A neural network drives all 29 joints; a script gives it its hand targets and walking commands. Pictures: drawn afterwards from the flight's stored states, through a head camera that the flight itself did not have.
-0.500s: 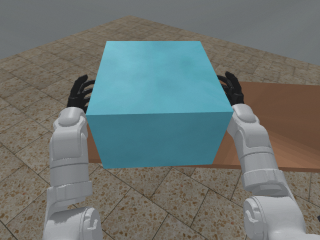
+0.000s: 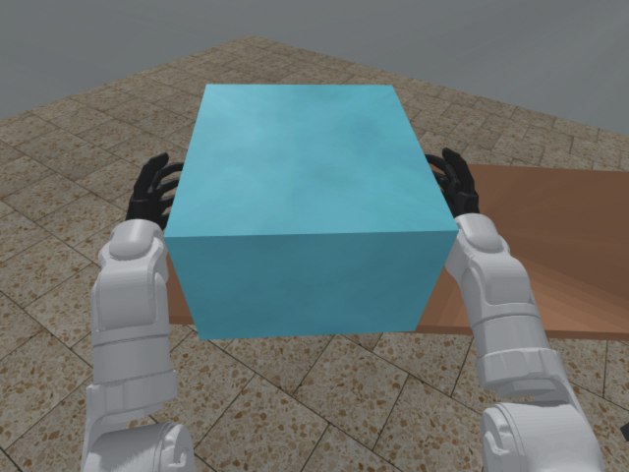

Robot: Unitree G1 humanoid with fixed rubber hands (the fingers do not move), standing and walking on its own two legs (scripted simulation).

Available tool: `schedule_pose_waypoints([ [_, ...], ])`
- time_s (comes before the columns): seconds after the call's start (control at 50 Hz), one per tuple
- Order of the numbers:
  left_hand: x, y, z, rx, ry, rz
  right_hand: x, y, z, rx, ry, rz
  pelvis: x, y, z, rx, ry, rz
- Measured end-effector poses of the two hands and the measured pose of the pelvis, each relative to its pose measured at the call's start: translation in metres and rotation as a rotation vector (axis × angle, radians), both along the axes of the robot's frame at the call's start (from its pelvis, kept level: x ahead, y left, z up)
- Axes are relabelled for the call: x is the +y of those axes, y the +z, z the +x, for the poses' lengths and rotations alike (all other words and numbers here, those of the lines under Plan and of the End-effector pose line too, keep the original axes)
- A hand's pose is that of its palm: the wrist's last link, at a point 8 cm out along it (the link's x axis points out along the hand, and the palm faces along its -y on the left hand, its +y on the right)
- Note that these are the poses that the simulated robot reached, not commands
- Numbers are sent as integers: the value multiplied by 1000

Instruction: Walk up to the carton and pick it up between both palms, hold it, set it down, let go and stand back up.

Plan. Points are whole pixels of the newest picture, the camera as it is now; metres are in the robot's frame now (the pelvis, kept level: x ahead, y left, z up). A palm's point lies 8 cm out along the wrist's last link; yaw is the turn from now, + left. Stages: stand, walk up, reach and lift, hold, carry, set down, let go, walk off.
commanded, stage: hold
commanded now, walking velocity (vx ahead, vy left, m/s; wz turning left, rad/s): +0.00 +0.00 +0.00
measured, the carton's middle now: (305, 200) +0.42 +0.00 +0.15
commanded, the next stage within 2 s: none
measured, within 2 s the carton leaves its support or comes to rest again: neither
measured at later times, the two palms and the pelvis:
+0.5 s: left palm (146, 217) +0.35 +0.19 +0.18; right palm (451, 209) +0.36 -0.18 +0.18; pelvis +0.00 +0.00 +0.00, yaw +1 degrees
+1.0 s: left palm (148, 222) +0.35 +0.18 +0.18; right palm (456, 208) +0.36 -0.19 +0.18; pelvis +0.00 +0.00 +0.00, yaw +0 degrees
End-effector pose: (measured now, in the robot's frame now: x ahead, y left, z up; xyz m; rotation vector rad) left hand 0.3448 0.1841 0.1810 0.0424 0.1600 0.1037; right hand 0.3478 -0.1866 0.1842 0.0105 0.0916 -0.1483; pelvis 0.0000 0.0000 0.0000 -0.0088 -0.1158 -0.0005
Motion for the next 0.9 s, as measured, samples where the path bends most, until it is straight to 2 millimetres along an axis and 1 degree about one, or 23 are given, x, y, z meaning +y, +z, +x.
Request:
schedule_pose_waypoints([
  [0.2,-1,5,1,5,12,4,-2,3,5,1,14,-3,-1,0,-7,11,-5,3],
  [0.36,0,2,4,14,22,0,-1,0,12,10,23,-2,-5,0,-4,22,2,4],
  [0.5,4,-1,9,13,7,0,4,-2,10,13,2,2,-4,1,-1,11,15,2],
  [0.68,9,2,5,-2,4,8,8,0,6,-3,0,14,2,0,0,3,8,-1],
  [0.9,3,3,2,-1,12,4,2,3,5,-9,10,-3,2,0,-3,4,0,1],
])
